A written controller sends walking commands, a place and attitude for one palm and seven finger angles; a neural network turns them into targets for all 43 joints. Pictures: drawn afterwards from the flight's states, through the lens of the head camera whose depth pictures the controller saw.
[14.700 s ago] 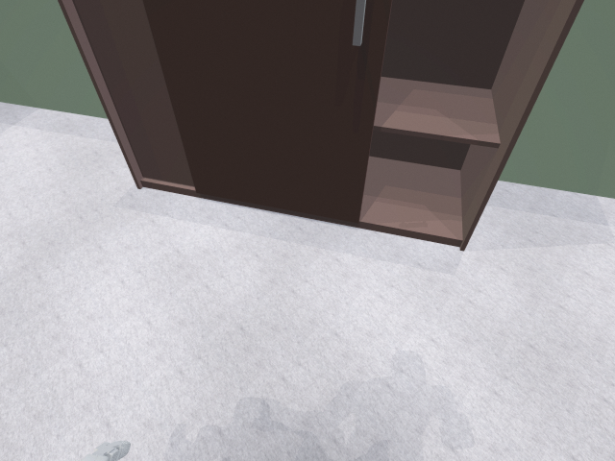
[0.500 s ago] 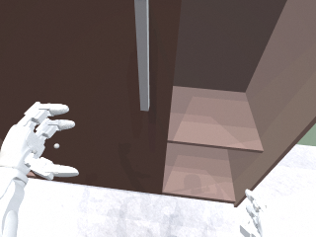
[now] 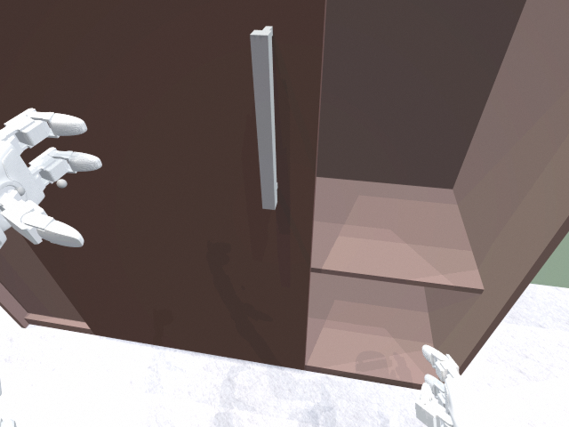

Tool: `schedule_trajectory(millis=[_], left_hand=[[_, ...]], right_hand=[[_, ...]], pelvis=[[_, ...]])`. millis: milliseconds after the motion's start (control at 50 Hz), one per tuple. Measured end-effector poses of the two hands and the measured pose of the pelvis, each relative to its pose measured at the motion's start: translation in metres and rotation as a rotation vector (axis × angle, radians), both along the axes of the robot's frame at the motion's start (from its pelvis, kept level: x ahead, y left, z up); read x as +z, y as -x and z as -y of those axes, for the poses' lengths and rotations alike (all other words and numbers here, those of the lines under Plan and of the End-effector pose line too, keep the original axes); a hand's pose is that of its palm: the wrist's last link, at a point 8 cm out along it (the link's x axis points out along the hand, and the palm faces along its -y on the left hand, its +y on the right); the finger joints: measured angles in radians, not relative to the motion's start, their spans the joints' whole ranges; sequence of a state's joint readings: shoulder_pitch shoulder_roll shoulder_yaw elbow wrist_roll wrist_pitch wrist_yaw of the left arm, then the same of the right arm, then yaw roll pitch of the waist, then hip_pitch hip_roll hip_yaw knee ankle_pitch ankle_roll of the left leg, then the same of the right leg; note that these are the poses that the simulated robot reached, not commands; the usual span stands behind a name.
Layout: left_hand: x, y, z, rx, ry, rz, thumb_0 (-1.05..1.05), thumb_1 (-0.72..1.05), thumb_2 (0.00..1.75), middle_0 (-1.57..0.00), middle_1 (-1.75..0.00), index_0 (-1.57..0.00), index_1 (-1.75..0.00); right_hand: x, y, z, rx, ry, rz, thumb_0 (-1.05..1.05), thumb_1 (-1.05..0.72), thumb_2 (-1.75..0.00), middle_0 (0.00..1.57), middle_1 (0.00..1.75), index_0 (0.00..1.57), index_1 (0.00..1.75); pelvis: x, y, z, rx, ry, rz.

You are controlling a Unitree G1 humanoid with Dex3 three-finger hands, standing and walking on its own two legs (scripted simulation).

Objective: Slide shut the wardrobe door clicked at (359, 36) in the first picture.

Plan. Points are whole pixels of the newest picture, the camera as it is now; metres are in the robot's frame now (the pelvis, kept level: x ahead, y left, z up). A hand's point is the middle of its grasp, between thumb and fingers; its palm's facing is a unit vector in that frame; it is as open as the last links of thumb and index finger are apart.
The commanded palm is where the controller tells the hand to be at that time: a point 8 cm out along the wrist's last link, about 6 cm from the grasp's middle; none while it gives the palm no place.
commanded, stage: raise the hand with hooked fingers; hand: left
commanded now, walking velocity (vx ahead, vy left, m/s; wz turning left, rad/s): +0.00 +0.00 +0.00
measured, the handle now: (269, 128) +0.51 +0.10 +0.21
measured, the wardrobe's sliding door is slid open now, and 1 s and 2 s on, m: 0.46 0.46 0.46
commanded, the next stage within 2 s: move the hooked fingers beside the handle in 0.40 s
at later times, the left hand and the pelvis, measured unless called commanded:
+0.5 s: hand (116, 193) +0.29 +0.24 +0.23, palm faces +0.04 -0.99 -0.12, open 14.0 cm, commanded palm +0.26 +0.30 +0.24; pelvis +0.01 -0.02 +0.00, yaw -1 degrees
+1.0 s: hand (147, 166) +0.33 +0.22 +0.24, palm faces +0.01 -1.00 -0.06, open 14.0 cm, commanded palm +0.32 +0.27 +0.23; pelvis +0.02 +0.00 +0.00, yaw -1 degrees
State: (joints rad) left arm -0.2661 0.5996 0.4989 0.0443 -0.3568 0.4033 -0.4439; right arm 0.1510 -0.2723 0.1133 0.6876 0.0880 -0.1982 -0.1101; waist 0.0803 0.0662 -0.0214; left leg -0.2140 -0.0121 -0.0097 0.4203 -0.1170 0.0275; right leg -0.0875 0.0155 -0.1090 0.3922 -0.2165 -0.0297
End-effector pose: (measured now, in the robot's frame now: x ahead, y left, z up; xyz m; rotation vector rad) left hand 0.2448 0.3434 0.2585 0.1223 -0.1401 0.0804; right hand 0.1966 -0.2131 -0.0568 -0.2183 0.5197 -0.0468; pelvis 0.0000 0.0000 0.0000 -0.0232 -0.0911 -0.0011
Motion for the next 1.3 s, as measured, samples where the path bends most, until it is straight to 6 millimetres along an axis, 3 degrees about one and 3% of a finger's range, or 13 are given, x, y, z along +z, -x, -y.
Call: schedule_trajectory(millis=[60,140,220,340,460,620,740,820,960,1080,1300], left_hand=[[-0.015,-0.003,0.008,-0.011,0.008,-0.085,-0.01,-0.5,0.29,-0.3,-1.2,-0.3,-1.2],[-0.03,-0.005,0.033,-0.066,0.005,-0.104,-0.02,-0.5,0.29,-0.3,-1.2,-0.3,-1.2],[-0.023,-0.005,0.047,-0.081,0.003,-0.005,-0.02,-0.5,0.29,-0.31,-1.2,-0.3,-1.2],[-0.008,-0.007,0.034,0.003,0.008,0.033,-0.02,-0.5,0.29,-0.31,-1.21,-0.31,-1.2],[-0.021,-0.017,0.041,-0.016,0.002,-0.078,-0.02,-0.5,0.29,-0.3,-1.21,-0.3,-1.2],[-0.01,-0.025,0.046,-0.062,0.01,0.033,-0.02,-0.5,0.29,-0.31,-1.21,-0.3,-1.2],[-0.018,-0.033,0.043,-0.044,0.02,-0.029,-0.02,-0.5,0.29,-0.31,-1.21,-0.3,-1.2],[-0.023,-0.04,0.053,-0.067,0.024,-0.043,-0.02,-0.5,0.29,-0.3,-1.21,-0.3,-1.2],[-0.015,-0.06,0.067,-0.091,0.048,0.005,-0.02,-0.5,0.29,-0.31,-1.21,-0.3,-1.2],[-0.02,-0.077,0.065,-0.049,0.055,-0.063,-0.02,-0.5,0.29,-0.31,-1.21,-0.3,-1.2],[-0.018,-0.088,0.084,-0.082,0.073,-0.033,-0.02,-0.5,0.29,-0.31,-1.21,-0.3,-1.2]], right_hand=[[-0.003,0.006,0.016,-0.027,0.001,-0.007,0.01,-0.9,-0.9,0.21,0.3,0.21,0.3],[-0.005,0.012,0.033,-0.057,0.016,-0.008,0.01,-0.9,-0.9,0.21,0.3,0.21,0.3],[-0.004,0.016,0.043,-0.08,0.03,-0.005,0.01,-0.9,-0.9,0.2,0.3,0.21,0.3],[-0.004,0.014,0.05,-0.099,0.02,0.003,0.01,-0.9,-0.9,0.2,0.3,0.21,0.3],[-0.01,0.003,0.048,-0.09,0.003,0.004,0.01,-0.9,-0.9,0.2,0.3,0.21,0.3],[-0.005,-0.008,0.035,-0.072,-0.004,0.012,0.01,-0.9,-0.9,0.2,0.3,0.21,0.3],[-0.004,-0.015,0.025,-0.059,-0.014,0.015,0.01,-0.9,-0.9,0.21,0.3,0.21,0.3],[-0.004,-0.019,0.018,-0.048,-0.012,0.012,0.01,-0.9,-0.9,0.21,0.3,0.21,0.3],[-0.004,-0.019,0.009,-0.041,-0.009,-0.008,0.01,-0.9,-0.9,0.21,0.3,0.21,0.3],[-0.008,-0.013,0.013,-0.065,-0.015,-0.035,0.01,-0.9,-0.9,0.21,0.3,0.21,0.3],[-0.013,-0.003,0.031,-0.11,0.001,-0.075,0.01,-0.9,-0.9,0.21,0.3,0.21,0.3]], pelvis=[[-0.001,0.002,0.003,-0.003,0.001,-0.001],[-0.002,0.003,0.008,-0.009,0.002,0.001],[-0.003,0.001,0.014,-0.018,0.001,0.005],[-0.003,-0.005,0.02,-0.024,-0.001,0.005],[-0.004,-0.009,0.017,-0.02,-0.002,-0.005],[-0.004,-0.017,0.015,-0.025,-0.009,-0.013],[-0.003,-0.021,0.009,-0.022,-0.009,-0.014],[-0.002,-0.02,0.005,-0.015,-0.009,-0.013],[-0.001,-0.02,0.003,-0.016,-0.011,-0.017],[0.0,-0.022,0.004,-0.022,-0.012,-0.024],[0.0,-0.026,0.007,-0.027,-0.016,-0.024]])
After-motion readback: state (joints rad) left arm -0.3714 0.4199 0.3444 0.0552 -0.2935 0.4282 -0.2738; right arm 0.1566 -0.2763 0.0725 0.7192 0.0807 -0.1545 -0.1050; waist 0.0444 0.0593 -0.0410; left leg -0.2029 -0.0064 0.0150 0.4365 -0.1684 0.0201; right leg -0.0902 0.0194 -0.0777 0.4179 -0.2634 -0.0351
